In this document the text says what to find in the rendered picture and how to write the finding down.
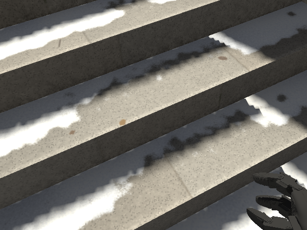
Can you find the right robot hand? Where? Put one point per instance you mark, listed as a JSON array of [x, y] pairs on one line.
[[294, 209]]

